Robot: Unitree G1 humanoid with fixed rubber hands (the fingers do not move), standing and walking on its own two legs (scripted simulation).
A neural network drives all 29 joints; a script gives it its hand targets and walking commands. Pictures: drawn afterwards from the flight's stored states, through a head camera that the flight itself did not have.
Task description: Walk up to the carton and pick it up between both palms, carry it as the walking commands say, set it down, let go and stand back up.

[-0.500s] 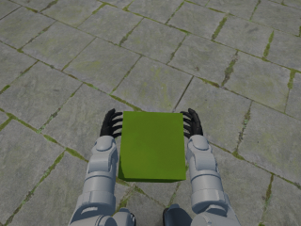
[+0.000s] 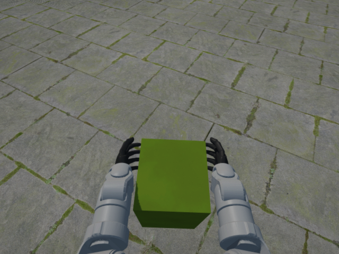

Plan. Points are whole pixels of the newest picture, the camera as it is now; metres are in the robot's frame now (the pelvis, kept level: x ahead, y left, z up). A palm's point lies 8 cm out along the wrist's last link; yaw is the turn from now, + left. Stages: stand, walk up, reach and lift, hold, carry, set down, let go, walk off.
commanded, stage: reach and lift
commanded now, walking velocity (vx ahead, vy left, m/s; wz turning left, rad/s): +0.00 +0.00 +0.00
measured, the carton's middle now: (170, 188) +0.31 -0.01 -0.06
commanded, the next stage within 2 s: hold in 1.54 s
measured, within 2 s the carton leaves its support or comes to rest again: neither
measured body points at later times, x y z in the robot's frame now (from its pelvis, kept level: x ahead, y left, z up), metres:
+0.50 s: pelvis -0.01 +0.00 +0.00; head -0.07 +0.00 +0.45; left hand +0.32 +0.12 +0.06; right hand +0.32 -0.13 +0.06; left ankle +0.02 +0.12 -0.74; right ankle +0.04 -0.12 -0.74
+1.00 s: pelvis +0.00 +0.00 +0.00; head -0.05 +0.00 +0.45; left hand +0.33 +0.12 +0.06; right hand +0.33 -0.13 +0.06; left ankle +0.02 +0.12 -0.74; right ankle +0.04 -0.12 -0.74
